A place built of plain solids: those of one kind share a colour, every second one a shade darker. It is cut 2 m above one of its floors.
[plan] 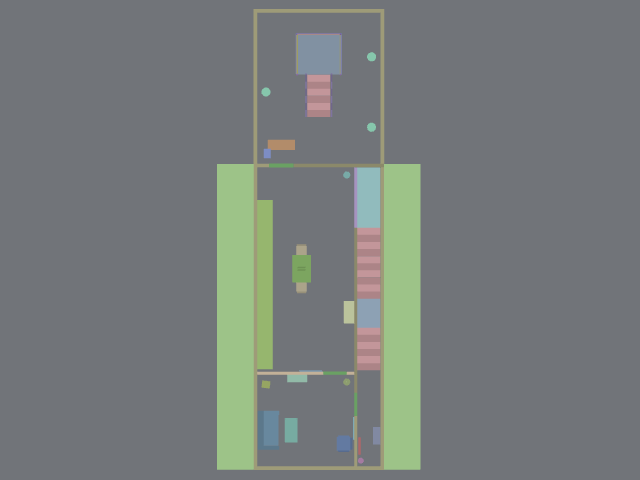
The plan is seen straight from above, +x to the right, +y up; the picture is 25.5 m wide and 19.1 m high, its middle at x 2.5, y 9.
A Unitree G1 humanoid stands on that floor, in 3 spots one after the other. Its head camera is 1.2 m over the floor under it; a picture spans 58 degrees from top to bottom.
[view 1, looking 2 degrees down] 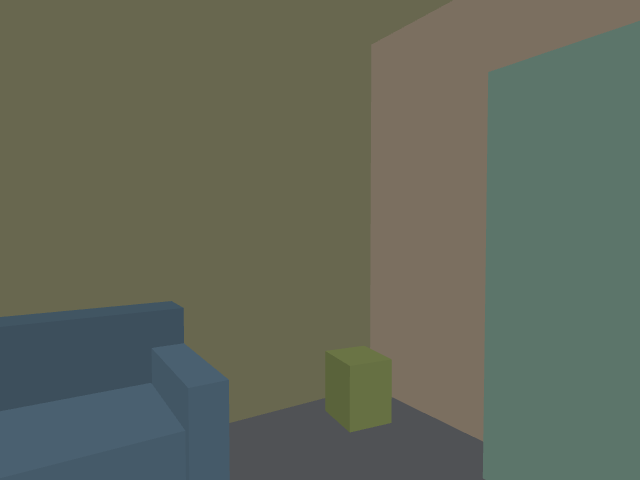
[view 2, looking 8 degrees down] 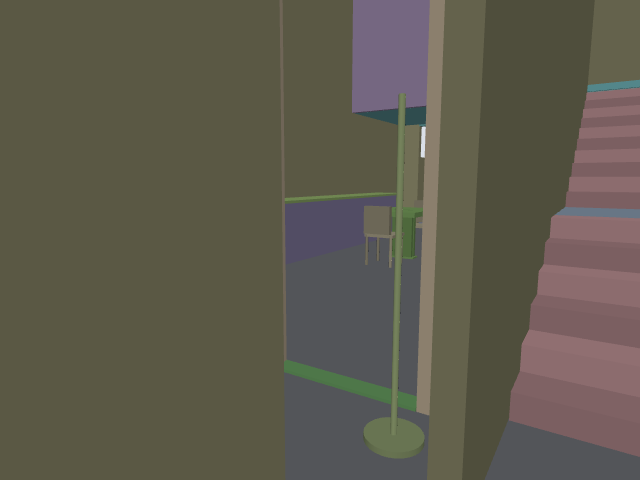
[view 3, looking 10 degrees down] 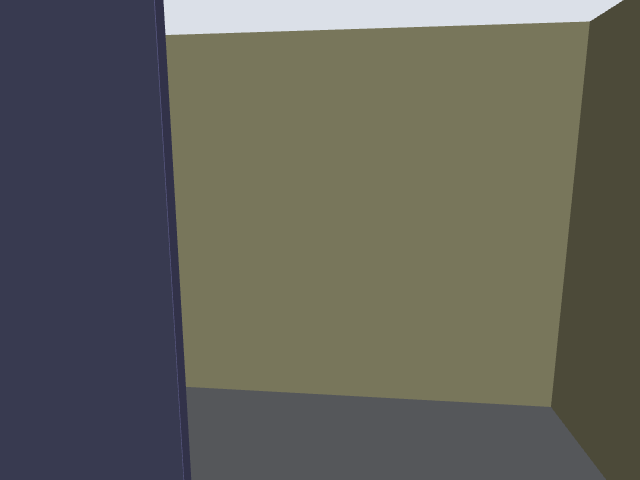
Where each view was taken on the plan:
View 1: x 2.46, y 1.60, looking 147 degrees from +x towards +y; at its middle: wall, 2.94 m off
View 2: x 4.29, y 1.60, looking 123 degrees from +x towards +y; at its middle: kitchen_run_units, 6.85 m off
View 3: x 3.96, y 15.94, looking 96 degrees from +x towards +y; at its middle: wall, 2.14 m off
